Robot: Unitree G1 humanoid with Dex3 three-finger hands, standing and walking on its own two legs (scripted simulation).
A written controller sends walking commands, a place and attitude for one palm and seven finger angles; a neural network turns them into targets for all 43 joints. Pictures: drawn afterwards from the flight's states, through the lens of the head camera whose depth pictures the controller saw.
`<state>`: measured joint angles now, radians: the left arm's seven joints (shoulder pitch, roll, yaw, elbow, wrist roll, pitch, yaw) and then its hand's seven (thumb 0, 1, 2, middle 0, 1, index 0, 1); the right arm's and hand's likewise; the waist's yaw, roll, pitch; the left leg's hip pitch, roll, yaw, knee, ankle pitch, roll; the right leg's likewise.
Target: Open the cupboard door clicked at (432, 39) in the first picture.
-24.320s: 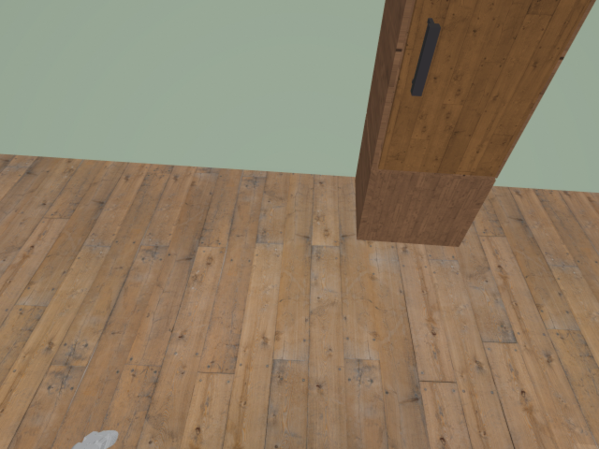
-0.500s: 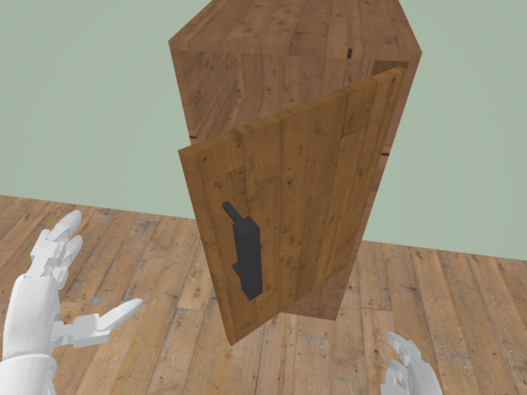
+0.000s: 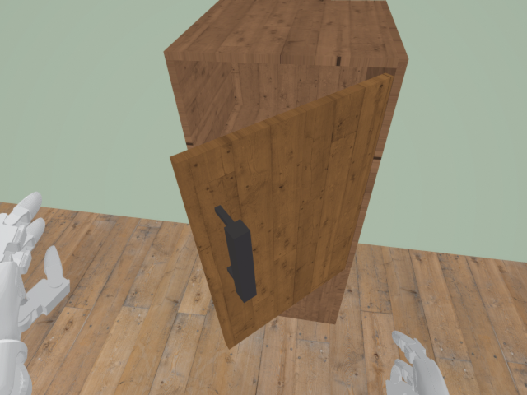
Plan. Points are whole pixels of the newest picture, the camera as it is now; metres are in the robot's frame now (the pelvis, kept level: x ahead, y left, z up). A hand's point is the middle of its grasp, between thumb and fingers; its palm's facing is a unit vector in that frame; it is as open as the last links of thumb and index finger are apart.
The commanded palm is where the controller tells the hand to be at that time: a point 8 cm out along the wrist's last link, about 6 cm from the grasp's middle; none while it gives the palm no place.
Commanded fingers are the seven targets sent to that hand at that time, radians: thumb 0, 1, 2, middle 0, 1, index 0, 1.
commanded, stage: draw the hand back to the body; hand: left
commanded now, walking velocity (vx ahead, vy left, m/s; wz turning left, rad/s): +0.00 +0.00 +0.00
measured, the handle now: (234, 255) +0.32 +0.09 +0.05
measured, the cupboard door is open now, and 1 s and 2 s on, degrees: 45 45 45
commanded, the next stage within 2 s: step back with the hand held close in 0.18 s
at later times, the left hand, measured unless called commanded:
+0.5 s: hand (70, 282) +0.19 +0.25 +0.16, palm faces +0.42 -0.78 -0.47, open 7.4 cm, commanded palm +0.13 +0.29 +0.17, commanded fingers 0.00 0.90 0.90 -0.20 -0.30 -0.20 -0.30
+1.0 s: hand (14, 340) +0.12 +0.28 +0.15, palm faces +0.46 -0.74 -0.49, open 7.4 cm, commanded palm +0.06 +0.31 +0.17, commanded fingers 0.00 0.90 0.90 -0.20 -0.30 -0.20 -0.30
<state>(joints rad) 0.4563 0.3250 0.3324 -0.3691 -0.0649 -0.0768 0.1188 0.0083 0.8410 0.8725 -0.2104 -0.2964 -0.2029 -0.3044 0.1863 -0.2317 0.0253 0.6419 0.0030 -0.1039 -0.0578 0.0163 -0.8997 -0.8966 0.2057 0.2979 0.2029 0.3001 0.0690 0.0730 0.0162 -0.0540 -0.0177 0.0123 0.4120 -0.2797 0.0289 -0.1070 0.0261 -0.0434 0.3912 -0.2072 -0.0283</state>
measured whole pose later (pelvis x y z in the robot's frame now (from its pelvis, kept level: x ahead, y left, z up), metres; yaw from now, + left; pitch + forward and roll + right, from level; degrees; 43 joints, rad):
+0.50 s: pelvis -0.02 -0.01 +0.00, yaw -1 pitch -1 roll -1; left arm 0.50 0.36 0.38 -0.37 -0.04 -0.17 0.12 0.01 0.89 0.90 -0.21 -0.30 -0.21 -0.30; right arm 0.17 -0.25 0.01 0.61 0.01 -0.06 -0.06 0.02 -0.90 -0.90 0.21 0.30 0.20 0.30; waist 0.02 0.07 0.01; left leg -0.16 0.00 0.02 0.44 -0.26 0.02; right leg -0.19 0.05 -0.04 0.37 -0.16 -0.04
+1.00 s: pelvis -0.09 +0.01 -0.02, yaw -1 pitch -2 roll +0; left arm 0.49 0.38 0.45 -0.49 0.01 -0.21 0.15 0.01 0.89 0.90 -0.22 -0.30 -0.21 -0.31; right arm 0.23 -0.22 0.01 0.54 0.00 -0.05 -0.07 0.02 -0.90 -0.90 0.21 0.30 0.20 0.30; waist 0.01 -0.01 0.05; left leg -0.37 -0.04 0.05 0.68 -0.30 0.06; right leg -0.42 0.01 0.01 0.64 -0.19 0.00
